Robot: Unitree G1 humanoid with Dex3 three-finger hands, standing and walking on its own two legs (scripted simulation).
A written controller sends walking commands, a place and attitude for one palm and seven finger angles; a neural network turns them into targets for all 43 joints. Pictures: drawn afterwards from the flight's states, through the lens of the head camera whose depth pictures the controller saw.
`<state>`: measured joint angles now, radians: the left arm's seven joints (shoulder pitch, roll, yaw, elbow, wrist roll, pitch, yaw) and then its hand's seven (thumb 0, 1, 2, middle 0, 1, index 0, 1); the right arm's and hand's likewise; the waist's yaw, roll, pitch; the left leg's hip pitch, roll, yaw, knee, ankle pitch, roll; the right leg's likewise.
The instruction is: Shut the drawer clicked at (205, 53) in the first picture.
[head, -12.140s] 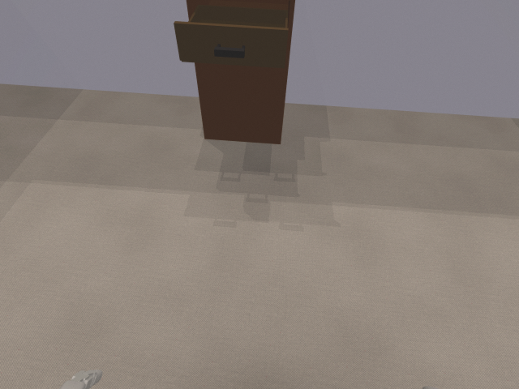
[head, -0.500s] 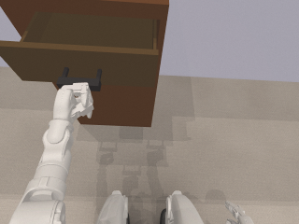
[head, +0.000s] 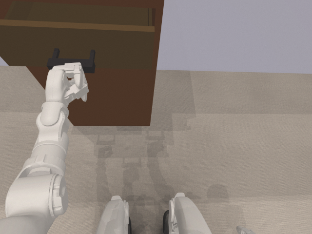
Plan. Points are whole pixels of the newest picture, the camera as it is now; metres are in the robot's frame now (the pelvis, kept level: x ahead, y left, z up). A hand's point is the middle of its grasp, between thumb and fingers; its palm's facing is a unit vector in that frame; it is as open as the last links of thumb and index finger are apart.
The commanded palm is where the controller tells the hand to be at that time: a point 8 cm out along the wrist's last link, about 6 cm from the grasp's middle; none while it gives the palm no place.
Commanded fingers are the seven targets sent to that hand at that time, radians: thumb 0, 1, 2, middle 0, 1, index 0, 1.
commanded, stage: push the drawer shut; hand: left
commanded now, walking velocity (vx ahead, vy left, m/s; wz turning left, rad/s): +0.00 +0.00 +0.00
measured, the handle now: (73, 59) +0.55 +0.20 +0.05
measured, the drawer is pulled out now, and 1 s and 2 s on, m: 0.08 0.00 0.00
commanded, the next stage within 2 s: pull the fist back off the drawer in 1.18 s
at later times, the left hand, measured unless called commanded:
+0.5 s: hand (86, 69) +0.52 +0.16 +0.04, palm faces -0.03 -1.00 -0.04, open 3.4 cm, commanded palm +0.52 +0.20 +0.05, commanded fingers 0.00 0.90 0.90 -1.40 -1.60 -1.40 -1.60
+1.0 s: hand (84, 58) +0.56 +0.17 +0.04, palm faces -0.02 -1.00 -0.05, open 3.0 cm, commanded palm +0.59 +0.18 +0.05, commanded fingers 0.00 0.90 0.90 -1.40 -1.60 -1.40 -1.60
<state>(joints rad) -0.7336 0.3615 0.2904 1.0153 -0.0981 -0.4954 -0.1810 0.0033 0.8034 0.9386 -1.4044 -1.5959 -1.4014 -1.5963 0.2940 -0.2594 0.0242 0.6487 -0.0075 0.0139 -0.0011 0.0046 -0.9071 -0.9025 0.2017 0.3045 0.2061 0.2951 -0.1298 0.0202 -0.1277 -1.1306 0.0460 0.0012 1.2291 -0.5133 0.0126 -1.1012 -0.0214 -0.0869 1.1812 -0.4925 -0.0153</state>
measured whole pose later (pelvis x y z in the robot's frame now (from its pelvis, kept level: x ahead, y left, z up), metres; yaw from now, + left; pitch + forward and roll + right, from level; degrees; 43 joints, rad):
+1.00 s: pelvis -0.02 +0.01 -0.02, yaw -1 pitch +30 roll -6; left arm -1.16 0.61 0.35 1.28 0.02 -0.39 -0.17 0.00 0.63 0.96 -1.40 -1.60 -1.40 -1.60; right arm 0.37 -0.26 0.08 0.65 -0.05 0.03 0.02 0.00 -0.91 -0.90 0.20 0.30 0.21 0.30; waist -0.25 0.04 -0.11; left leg -1.35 0.06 -0.04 1.33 -0.51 0.02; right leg -1.29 -0.01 -0.12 1.23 -0.47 -0.01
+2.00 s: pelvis +0.00 +0.01 -0.01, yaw -2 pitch +28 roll -5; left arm -1.00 0.52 0.39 1.15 -0.02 -0.39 -0.15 0.03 0.85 0.92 -1.40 -1.60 -1.40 -1.60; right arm 0.36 -0.26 0.06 0.62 -0.04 0.05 0.04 0.00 -0.91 -0.90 0.20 0.30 0.21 0.30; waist -0.22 0.04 -0.11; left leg -1.25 0.07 -0.01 1.27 -0.52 0.02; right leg -1.21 0.01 -0.09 1.17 -0.47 -0.01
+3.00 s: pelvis +0.05 +0.00 +0.11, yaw +1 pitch -1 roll -1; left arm 0.22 0.30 0.16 -0.14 -0.07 -0.02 0.09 0.01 0.90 0.90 -1.40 -1.60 -1.40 -1.60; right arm 0.16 -0.22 0.07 0.56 0.02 -0.01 -0.07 0.01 -0.91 -0.90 0.20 0.30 0.21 0.30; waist 0.04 0.05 -0.01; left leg -0.17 0.01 0.03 0.48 -0.30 0.01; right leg -0.15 -0.02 -0.06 0.46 -0.28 0.00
